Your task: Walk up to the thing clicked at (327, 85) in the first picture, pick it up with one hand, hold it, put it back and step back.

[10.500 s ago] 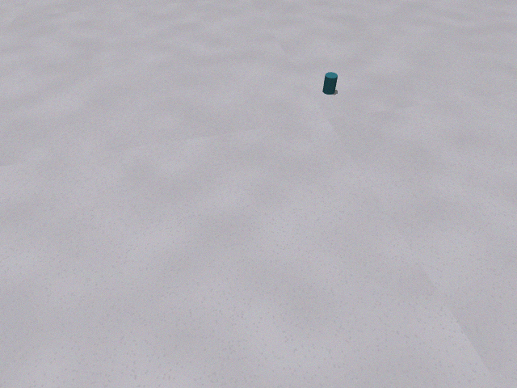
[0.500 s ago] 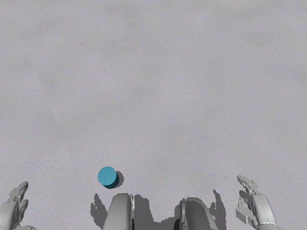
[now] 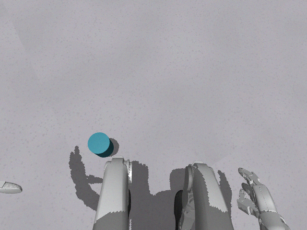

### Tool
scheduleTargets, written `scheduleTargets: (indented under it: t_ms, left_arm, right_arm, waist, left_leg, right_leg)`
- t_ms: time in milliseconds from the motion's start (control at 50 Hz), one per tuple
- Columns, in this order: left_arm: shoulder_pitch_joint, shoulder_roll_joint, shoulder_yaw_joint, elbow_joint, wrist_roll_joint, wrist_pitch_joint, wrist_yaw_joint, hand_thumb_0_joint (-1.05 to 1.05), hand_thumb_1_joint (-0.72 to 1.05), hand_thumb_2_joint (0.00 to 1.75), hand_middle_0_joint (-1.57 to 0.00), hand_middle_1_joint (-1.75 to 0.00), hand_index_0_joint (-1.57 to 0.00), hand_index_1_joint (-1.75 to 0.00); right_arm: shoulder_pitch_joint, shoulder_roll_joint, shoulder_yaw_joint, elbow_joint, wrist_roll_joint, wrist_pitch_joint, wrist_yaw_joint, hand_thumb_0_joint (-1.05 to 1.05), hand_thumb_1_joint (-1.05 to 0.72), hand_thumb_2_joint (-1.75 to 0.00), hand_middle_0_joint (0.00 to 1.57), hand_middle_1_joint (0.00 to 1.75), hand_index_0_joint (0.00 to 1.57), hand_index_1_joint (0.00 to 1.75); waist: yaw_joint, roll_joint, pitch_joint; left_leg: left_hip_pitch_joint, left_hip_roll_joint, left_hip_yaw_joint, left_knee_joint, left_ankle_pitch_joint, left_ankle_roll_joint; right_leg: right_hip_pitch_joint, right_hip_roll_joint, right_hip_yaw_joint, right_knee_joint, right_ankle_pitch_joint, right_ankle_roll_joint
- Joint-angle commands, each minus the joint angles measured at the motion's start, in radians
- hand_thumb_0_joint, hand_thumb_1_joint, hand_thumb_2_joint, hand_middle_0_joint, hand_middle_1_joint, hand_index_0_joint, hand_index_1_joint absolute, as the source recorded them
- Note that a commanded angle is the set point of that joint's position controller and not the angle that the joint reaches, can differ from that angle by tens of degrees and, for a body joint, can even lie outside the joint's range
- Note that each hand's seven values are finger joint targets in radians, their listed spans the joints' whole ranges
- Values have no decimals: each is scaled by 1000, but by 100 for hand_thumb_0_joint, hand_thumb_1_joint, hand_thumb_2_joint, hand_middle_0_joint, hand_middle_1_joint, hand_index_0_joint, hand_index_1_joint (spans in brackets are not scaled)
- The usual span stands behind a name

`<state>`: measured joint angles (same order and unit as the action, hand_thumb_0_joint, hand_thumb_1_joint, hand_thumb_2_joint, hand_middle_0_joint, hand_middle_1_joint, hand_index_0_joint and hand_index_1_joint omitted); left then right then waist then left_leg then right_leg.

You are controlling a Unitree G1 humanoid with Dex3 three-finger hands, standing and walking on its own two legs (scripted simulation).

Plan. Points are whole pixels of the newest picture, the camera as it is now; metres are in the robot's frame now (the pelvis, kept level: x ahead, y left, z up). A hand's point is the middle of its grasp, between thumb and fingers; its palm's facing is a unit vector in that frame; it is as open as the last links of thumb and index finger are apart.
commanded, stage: go down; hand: left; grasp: from the side
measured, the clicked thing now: (101, 145) +0.38 +0.25 -0.44
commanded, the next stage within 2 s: approach in 1.34 s
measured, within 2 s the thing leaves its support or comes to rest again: neither
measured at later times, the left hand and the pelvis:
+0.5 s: hand (3, 155) +0.28 +0.41 -0.09, palm faces +0.21 -0.96 -0.20, open 17.0 cm; pelvis -0.02 +0.00 -0.07, yaw -2 degrees
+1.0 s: hand (6, 151) +0.29 +0.42 -0.11, palm faces +0.21 -0.96 -0.17, open 17.4 cm; pelvis -0.02 +0.00 -0.10, yaw -3 degrees
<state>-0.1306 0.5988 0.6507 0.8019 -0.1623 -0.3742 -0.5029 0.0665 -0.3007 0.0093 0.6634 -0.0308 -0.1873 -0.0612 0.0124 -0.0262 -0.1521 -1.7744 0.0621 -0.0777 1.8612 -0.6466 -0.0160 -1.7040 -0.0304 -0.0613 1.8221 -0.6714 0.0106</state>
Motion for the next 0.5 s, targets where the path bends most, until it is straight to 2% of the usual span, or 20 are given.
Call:
scheduleTargets:
  t_ms: [0,60,100,140,180,200,260,320,340,380,420,460,480]
  left_arm:
    - [-93,369,133,-120,-43,-84,-39,0,-44,12,-5,-12,-5,-12]
    - [-109,409,161,-108,-56,-86,-56,0,-42,13,-5,-12,-5,-11]
    - [-79,407,173,-85,-60,-83,-69,0,-44,12,-5,-12,-5,-11]
    - [-101,425,174,-98,-60,-81,-81,0,-43,13,-5,-12,-5,-11]
    - [-111,438,182,-113,-66,-78,-90,0,-43,13,-4,-11,-4,-11]
    - [-129,441,184,-114,-65,-79,-92,0,-43,13,-4,-11,-4,-11]
    - [-143,453,195,-115,-76,-81,-100,0,-46,13,-4,-11,-4,-11]
    - [-181,468,200,-119,-81,-84,-114,0,-49,12,-5,-11,-4,-11]
    - [-181,472,205,-105,-82,-84,-114,0,-49,12,-5,-11,-4,-11]
    - [-197,455,191,-89,-81,-84,-124,0,-50,14,-4,-13,-4,-13]
    - [-210,503,218,-94,-80,-90,-128,0,-48,14,-4,-12,-4,-12]
    - [-225,490,205,-87,-81,-89,-138,0,-50,14,-4,-12,-4,-13]
    - [-234,502,214,-84,-88,-92,-142,0,-50,14,-4,-13,-4,-13]
  right_arm:
    - [63,-215,-69,-87,6,-49,-21,0,-89,-90,20,30,20,30]
    - [58,-217,-64,-86,5,-49,-25,0,-89,-90,20,30,20,30]
    - [63,-222,-61,-73,3,-50,-25,0,-89,-90,20,30,20,30]
    - [65,-228,-60,-70,2,-51,-27,0,-90,-90,20,30,20,30]
    - [56,-237,-59,-65,4,-49,-28,0,-89,-90,20,30,20,30]
    - [58,-240,-59,-64,4,-49,-29,0,-90,-90,20,30,20,30]
    - [53,-240,-55,-60,4,-50,-29,0,-90,-90,20,30,20,30]
    - [59,-248,-56,-49,1,-53,-31,0,-91,-91,20,30,20,30]
    - [51,-247,-53,-55,1,-53,-31,0,-91,-90,20,30,20,30]
    - [68,-257,-58,-36,-2,-51,-32,0,-91,-91,20,30,20,30]
    - [54,-261,-51,-44,-2,-53,-31,0,-90,-90,20,30,20,30]
    - [68,-261,-50,-31,-6,-50,-30,0,-91,-91,20,30,20,30]
    - [58,-260,-47,-36,-4,-52,-30,0,-91,-91,20,30,20,30]
  waist:
    - [27,153,-513]
    - [39,136,-521]
    - [47,141,-547]
    - [44,159,-559]
    - [55,203,-543]
    - [45,208,-546]
    - [49,196,-526]
    - [37,209,-538]
    - [38,196,-524]
    - [31,213,-499]
    - [42,224,-505]
    - [29,224,-510]
    - [33,206,-497]
  left_leg:
    - [384,-28,3,-221,116,29]
    - [323,-28,13,-194,76,33]
    - [338,-28,13,-170,128,31]
    - [337,-27,15,-152,157,32]
    - [360,-20,-10,-169,134,25]
    - [356,-19,-17,-165,126,25]
    - [319,-17,-17,-148,97,26]
    - [301,-18,-14,-119,106,27]
    - [290,-16,-17,-120,75,29]
    - [282,-12,-26,-121,50,26]
    - [277,-10,-36,-121,30,25]
    - [266,-13,-30,-100,41,25]
    - [236,-13,-26,-93,15,30]
  right_leg:
    - [178,36,18,-171,117,-43]
    - [191,37,26,-167,78,-41]
    - [184,39,18,-138,118,-43]
    - [162,41,10,-117,141,-46]
    - [103,43,-8,-79,131,-50]
    - [88,43,-13,-67,128,-50]
    - [66,44,-16,-50,108,-48]
    - [48,44,-17,-25,117,-50]
    - [33,46,-20,-24,95,-48]
    - [-2,46,-26,-5,81,-49]
    - [-12,46,-32,16,72,-48]
    - [-17,45,-32,26,76,-48]
    - [-22,47,-32,24,55,-48]
